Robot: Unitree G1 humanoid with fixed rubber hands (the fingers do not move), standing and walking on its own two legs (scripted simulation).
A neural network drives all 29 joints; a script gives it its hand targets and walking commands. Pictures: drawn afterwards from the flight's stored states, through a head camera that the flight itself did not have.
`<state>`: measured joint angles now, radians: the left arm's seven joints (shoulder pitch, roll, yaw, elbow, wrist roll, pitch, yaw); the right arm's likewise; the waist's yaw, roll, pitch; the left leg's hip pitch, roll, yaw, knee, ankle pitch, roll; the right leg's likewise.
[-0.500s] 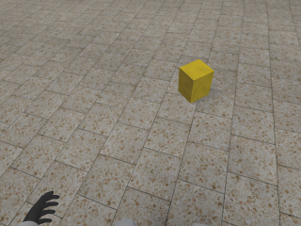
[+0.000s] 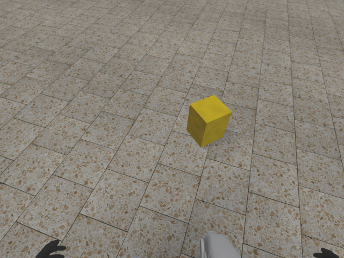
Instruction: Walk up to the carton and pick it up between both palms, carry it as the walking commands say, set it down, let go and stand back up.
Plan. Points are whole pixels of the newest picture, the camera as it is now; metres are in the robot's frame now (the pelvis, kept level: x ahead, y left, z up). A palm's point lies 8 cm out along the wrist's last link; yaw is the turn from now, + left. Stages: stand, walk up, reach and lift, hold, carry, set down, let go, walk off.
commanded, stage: walk up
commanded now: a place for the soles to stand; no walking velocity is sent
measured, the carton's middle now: (207, 121) +1.04 -0.24 -0.63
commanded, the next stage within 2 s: none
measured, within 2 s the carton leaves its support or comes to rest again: neither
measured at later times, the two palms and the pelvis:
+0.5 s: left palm (83, 217) +0.22 +0.25 -0.09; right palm (326, 185) +0.32 -0.42 -0.08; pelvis +0.21 -0.09 -0.01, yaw +1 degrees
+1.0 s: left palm (127, 150) +0.41 +0.16 -0.07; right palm (342, 148) +0.45 -0.54 -0.09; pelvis +0.37 -0.20 -0.01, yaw +2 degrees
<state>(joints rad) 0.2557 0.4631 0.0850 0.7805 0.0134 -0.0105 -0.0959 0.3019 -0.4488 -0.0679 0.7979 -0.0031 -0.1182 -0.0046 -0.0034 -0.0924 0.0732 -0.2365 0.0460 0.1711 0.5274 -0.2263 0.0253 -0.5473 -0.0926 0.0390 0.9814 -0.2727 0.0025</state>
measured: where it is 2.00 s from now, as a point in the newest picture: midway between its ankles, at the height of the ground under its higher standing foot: (221, 180)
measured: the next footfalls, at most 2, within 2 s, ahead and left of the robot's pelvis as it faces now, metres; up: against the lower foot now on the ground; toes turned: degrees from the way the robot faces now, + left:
right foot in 0.18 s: +0.21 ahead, -0.21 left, +0.00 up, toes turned -6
left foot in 0.52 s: +0.37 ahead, +0.02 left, +0.00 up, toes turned +9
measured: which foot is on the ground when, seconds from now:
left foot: down 0.00-0.18, up 0.20-0.50, down 0.52-0.84, up 0.86-1.00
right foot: up 0.00-0.16, down 0.18-0.52, up 0.54-0.82, down 0.84-1.00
